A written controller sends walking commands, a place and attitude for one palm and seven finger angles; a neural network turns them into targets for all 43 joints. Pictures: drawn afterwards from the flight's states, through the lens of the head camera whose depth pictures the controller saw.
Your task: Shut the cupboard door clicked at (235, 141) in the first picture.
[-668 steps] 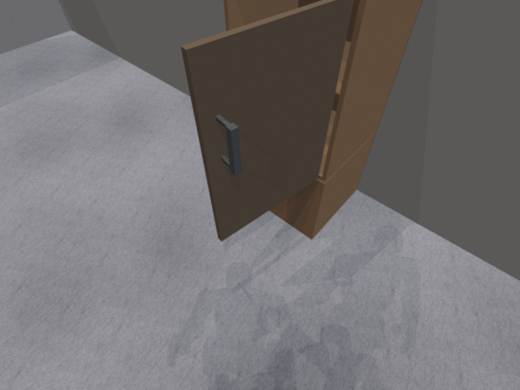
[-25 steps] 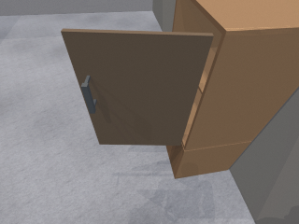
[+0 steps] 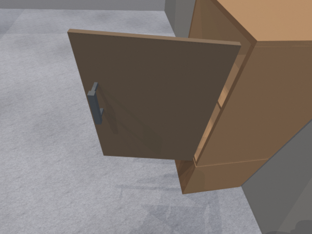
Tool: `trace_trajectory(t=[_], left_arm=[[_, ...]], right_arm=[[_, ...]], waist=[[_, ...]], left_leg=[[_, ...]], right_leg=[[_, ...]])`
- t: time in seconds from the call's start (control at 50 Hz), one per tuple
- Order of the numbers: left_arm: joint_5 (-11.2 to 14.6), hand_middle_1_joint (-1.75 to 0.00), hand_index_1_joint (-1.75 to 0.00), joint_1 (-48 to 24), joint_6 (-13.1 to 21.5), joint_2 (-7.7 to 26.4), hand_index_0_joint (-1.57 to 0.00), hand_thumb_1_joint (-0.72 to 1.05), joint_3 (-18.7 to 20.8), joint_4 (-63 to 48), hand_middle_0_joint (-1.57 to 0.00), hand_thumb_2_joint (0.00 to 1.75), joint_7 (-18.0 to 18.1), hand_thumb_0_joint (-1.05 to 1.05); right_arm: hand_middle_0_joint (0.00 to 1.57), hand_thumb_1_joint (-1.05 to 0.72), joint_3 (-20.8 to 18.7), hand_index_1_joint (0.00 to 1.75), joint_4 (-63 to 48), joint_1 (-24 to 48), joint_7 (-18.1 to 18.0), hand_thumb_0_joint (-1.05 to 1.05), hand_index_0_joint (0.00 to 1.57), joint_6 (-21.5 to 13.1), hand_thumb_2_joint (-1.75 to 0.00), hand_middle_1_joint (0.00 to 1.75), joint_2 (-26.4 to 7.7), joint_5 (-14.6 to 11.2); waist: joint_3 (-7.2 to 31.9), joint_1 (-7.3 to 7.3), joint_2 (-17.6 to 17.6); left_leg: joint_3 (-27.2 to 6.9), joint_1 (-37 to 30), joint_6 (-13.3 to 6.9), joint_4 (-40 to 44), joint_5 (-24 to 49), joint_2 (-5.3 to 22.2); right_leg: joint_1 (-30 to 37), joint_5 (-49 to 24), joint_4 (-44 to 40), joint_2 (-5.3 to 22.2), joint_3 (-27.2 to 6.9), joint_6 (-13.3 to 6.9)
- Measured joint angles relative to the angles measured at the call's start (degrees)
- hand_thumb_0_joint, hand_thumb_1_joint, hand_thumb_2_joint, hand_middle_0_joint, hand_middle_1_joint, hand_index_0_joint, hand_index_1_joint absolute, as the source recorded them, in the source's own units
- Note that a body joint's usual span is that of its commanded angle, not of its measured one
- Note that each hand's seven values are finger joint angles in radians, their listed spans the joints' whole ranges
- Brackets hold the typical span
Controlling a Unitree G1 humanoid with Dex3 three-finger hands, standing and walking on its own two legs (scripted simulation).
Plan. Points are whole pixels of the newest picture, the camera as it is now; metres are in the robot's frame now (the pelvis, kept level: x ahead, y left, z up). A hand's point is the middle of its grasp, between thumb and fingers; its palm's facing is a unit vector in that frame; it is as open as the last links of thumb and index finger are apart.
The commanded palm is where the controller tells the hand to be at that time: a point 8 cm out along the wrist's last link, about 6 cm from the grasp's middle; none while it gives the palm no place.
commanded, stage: come to a stop and stand still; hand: left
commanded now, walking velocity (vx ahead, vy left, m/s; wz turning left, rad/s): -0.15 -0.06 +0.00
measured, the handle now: (97, 104) +0.46 +0.23 +0.04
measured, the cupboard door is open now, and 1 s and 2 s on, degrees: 80 80 80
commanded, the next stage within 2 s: look again from close up in 0.86 s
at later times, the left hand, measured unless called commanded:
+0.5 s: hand out of the picture +0.08 +0.17 -0.16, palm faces +0.01 -0.97 -0.22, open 7.4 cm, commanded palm none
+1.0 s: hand out of the picture -0.01 +0.17 -0.16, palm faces +0.03 -0.98 -0.21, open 7.4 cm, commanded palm none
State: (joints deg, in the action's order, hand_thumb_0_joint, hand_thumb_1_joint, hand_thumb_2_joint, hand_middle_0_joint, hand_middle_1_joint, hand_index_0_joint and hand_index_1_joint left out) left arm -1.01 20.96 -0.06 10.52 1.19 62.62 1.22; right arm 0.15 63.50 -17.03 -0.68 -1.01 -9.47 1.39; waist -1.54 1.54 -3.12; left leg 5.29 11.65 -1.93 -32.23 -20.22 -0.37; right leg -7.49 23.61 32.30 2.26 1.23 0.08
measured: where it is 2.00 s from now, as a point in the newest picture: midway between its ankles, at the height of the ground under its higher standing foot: outside the picture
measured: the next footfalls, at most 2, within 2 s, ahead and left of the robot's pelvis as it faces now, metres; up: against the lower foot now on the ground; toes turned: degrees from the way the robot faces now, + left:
right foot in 0.18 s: +0.05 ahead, -0.12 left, +0.00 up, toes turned -1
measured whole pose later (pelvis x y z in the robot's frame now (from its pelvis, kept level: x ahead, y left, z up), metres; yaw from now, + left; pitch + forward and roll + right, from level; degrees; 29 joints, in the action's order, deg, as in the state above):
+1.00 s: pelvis +0.00 -0.01 +0.01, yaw +1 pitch -1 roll +1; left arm 0.0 16.7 0.3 9.8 -1.0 62.8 1.6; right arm 1.4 63.7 -18.0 -1.1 -0.8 -9.5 1.0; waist -2.7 -0.3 0.4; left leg 3.9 7.3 -0.9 -24.0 -15.5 -0.3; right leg -12.0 13.3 26.5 0.8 3.0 -1.1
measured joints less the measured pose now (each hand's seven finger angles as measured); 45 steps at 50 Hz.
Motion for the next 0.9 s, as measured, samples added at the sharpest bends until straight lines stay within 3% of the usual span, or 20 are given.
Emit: trace_trajectory(t=[0.08, 0.12, 0.18, 0.2, 0.4, 0.54, 0.9], left_arm=[[0.37, -0.3, -0.3, -1.39, -1.54, -0.42, -0.2, 0.9, -0.28, 0.91, -0.2, 0.9, 0.78, 0.0], [0.57, -0.3, -0.3, -3.23, -1.52, -0.53, -0.2, 0.9, -0.22, 0.36, -0.2, 0.9, 0.87, 0.01], [0.78, -0.3, -0.3, -5.62, -0.59, -0.12, -0.2, 0.9, -0.11, -1.29, -0.2, 0.9, 0.77, 0.01], [0.8, -0.3, -0.3, -6.25, -0.25, -0.04, -0.2, 0.9, -0.07, -1.55, -0.2, 0.9, 0.84, 0.01], [0.6, -0.3, -0.3, -10.22, 0.11, -0.78, -0.2, 0.91, -0.57, -2.98, -0.2, 0.9, 1.16, 0.0], [0.7, -0.3, -0.3, -9.45, 1.02, -1.24, -0.2, 0.9, -1.71, -3.94, -0.2, 0.9, 1.31, 0.0], [0.9, -0.3, -0.3, -5.16, 0.25, -0.34, -0.2, 0.9, -2.09, -1.58, -0.2, 0.9, 0.22, 0.0]], right_arm=[[0.2, -0.91, 0.41, 0.3, -0.94, -0.48, -1.56, 0.01, 0.19, -1.37, -0.89, 0.29, 1.07, -0.1], [0.2, -0.91, 0.63, 0.3, -0.7, -0.48, -1.88, 0.01, 0.19, -1.19, -0.89, 0.29, 1.7, -0.18], [0.2, -0.91, 0.7, 0.3, 0.02, -0.17, -2.03, 0.01, 0.2, -0.69, -0.89, 0.29, 2.63, -0.58], [0.2, -0.91, 0.58, 0.3, 0.3, 0.09, -2.04, 0.01, 0.2, -0.45, -0.89, 0.29, 2.84, -0.7], [0.2, -0.94, -0.92, 0.3, 0.36, 3.76, -2.13, 0.02, 0.2, 0.12, -0.89, 0.3, 1.34, -0.48], [0.2, -0.92, -1.19, 0.3, -4.85, 3.21, -1.0, 0.01, 0.19, 0.41, -0.89, 0.29, -0.9, -0.46], [0.2, -0.92, 1.01, 0.3, -2.13, -0.15, -0.23, 0.01, 0.19, 0.31, -0.89, 0.29, -0.62, -0.18]], waist=[[-1.72, -0.79, -0.04], [-2.86, -1.15, 0.49], [-3.93, -1.11, 0.46], [-4.0, -1.07, 0.53], [-2.03, -2.16, 2.42], [0.03, -3.37, 3.73], [-0.56, -1.99, 3.79]], left_leg=[[0.58, -2.16, -1.13, 2.52, 0.49, -0.85], [-0.06, -3.21, -1.09, 4.26, 1.4, -1.14], [-0.64, -3.94, -0.65, 4.98, 1.68, -1.94], [-0.74, -4.01, -0.45, 4.7, 1.38, -2.05], [-0.45, -4.42, 0.79, 7.46, 2.65, -0.46], [-1.3, -2.41, 0.96, 2.94, 0.9, 0.45], [-1.29, -3.92, 0.96, 7.8, 4.69, 0.06]], right_leg=[[-6.2, 6.9, 13.08, 0.2, 0.55, -0.8], [-7.25, 4.74, 10.68, 0.27, 1.21, -0.71], [-6.56, -7.99, 0.75, 0.7, 0.88, -0.7], [-6.13, -8.98, 0.02, 0.79, 0.82, -0.48], [-5.8, -7.4, -2.77, -0.96, 0.67, -0.7], [-6.24, -6.94, -1.14, -1.58, 1.64, -1.17], [-4.94, -10.28, -5.39, -1.42, 1.64, -1.17]])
